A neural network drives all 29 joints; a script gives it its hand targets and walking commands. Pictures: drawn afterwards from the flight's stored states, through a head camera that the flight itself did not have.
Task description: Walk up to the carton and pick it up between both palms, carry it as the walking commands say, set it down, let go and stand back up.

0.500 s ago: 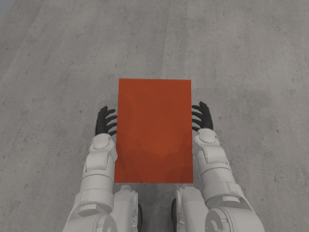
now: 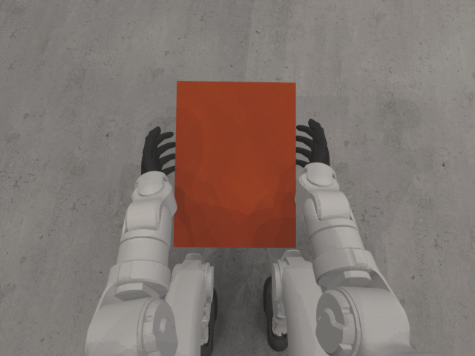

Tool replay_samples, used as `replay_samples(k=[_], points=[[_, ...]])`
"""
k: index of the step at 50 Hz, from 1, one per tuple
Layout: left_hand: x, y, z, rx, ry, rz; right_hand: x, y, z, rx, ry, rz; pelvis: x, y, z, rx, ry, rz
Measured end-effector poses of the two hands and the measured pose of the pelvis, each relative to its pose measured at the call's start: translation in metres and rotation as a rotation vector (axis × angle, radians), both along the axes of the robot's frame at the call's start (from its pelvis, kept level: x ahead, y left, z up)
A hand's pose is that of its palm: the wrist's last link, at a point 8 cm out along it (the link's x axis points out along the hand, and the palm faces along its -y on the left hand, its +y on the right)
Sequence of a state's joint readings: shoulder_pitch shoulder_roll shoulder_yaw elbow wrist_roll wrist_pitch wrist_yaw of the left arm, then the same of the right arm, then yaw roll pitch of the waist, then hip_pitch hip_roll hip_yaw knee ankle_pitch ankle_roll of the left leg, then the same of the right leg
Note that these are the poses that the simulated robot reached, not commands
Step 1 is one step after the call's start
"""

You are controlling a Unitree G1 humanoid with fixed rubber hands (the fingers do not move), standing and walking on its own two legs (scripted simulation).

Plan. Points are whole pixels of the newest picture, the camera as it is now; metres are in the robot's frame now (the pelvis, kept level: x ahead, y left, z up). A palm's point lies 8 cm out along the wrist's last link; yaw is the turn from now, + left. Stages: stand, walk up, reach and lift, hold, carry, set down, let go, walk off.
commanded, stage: set down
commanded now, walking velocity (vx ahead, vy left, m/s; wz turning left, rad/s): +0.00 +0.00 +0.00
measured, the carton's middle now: (235, 168) +0.46 +0.02 -0.13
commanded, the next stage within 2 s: none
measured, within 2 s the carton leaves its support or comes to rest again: neither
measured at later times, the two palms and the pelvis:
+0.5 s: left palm (169, 175) +0.45 +0.15 -0.14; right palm (305, 168) +0.46 -0.12 -0.14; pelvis -0.01 +0.00 -0.06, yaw +0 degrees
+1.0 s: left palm (185, 181) +0.47 +0.14 -0.25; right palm (299, 176) +0.48 -0.13 -0.25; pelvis -0.05 +0.02 -0.13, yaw +0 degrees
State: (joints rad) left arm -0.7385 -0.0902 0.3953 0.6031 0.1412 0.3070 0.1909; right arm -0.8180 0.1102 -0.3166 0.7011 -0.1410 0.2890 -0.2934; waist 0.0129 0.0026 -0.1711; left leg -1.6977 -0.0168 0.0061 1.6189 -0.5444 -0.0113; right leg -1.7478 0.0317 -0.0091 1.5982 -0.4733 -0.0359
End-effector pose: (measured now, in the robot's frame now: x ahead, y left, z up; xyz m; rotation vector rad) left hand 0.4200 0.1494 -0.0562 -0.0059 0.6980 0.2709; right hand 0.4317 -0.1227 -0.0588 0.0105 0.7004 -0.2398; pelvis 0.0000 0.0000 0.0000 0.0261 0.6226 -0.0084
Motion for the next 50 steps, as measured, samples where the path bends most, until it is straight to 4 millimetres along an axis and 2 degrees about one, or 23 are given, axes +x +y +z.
replay_samples(k=[20, 29, 33, 38, 43, 46, 50], points=[[0.021, -0.001, -0.069, 0.0, 0.005, -0.011, 0.021, -0.001, -0.066, -0.015, 0.003, 0.004, -0.01, 0.003, -0.052, 0.0, 0.068, 0.003], [0.03, -0.002, -0.103, 0.004, 0.007, -0.016, 0.03, -0.002, -0.099, -0.021, 0.006, 0.003, -0.02, 0.006, -0.074, -0.002, 0.046, 0.006], [0.037, -0.002, -0.121, 0.011, -0.005, -0.025, 0.034, -0.002, -0.119, -0.021, -0.006, -0.003, -0.029, 0.008, -0.082, -0.004, -0.034, 0.005], [0.047, -0.002, -0.154, 0.01, -0.048, -0.026, 0.042, -0.002, -0.153, -0.019, -0.05, -0.008, -0.05, 0.01, -0.088, -0.007, -0.235, 0.003], [0.045, -0.004, -0.185, -0.006, -0.018, -0.017, 0.035, -0.004, -0.188, -0.011, -0.019, -0.021, -0.05, 0.013, -0.112, -0.011, -0.196, 0.013], [0.043, -0.008, -0.195, -0.008, 0.014, -0.022, 0.037, -0.008, -0.192, -0.019, 0.014, -0.02, -0.051, 0.014, -0.122, -0.013, -0.207, 0.013], [0.048, -0.011, -0.198, 0.012, 0.014, -0.041, 0.044, -0.011, -0.193, -0.037, 0.015, -0.006, -0.053, 0.015, -0.129, -0.015, -0.219, 0.008]])
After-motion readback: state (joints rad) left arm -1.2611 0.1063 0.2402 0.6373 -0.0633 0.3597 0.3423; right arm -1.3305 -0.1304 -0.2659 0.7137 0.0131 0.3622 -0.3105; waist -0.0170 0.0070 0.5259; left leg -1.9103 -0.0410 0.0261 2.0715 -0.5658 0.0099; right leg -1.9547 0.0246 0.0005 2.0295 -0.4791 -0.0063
